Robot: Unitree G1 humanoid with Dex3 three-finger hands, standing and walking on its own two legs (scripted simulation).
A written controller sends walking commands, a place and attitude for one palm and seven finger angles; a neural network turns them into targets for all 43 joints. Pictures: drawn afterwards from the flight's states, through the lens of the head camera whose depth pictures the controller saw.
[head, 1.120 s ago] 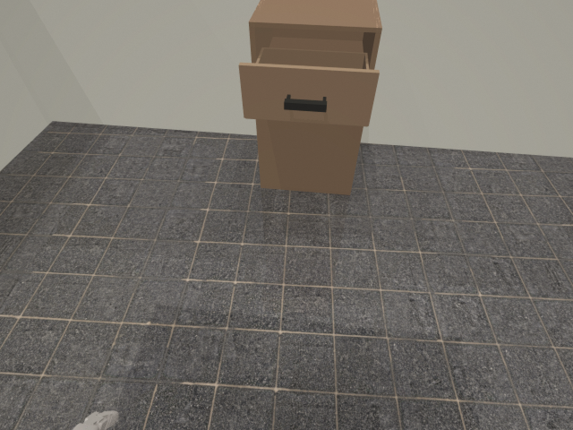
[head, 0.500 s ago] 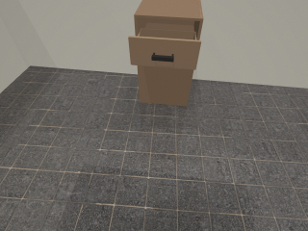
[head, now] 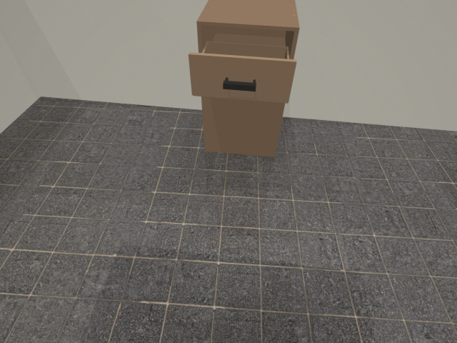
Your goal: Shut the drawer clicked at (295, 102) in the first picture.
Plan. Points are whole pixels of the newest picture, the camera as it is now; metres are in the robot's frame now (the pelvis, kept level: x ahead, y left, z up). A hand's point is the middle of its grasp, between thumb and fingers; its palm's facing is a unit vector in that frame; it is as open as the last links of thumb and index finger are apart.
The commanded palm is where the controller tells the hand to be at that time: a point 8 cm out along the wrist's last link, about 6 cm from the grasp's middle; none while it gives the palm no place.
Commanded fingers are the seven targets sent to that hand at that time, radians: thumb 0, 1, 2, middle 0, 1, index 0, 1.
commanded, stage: look at it before walking up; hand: left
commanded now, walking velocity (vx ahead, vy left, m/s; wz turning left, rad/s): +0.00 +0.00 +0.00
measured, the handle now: (240, 83) +1.05 +0.01 -0.08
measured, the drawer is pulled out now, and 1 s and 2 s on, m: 0.30 0.30 0.30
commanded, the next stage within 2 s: walk to a spot facing it in 0.42 s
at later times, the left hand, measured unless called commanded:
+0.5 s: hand out of the picture +0.07 +0.25 -0.16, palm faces -0.02 -0.94 -0.33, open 7.3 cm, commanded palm none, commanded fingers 0.00 0.90 0.90 -0.20 -0.30 -0.20 -0.30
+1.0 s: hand out of the picture +0.08 +0.15 -0.18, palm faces -0.06 -0.98 -0.21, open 7.3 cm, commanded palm none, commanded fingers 0.00 0.90 0.90 -0.20 -0.30 -0.20 -0.30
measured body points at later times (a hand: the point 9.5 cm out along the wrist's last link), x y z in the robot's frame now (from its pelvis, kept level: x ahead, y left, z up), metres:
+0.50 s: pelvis +0.01 +0.00 +0.00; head +0.00 +0.00 +0.45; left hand +0.07 +0.29 -0.13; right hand +0.08 -0.29 -0.13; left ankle +0.02 +0.13 -0.74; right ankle +0.01 -0.11 -0.74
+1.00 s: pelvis +0.09 -0.04 -0.01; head +0.09 -0.05 +0.44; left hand +0.08 +0.20 -0.16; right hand +0.04 -0.28 -0.17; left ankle +0.06 +0.10 -0.67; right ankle +0.04 -0.10 -0.74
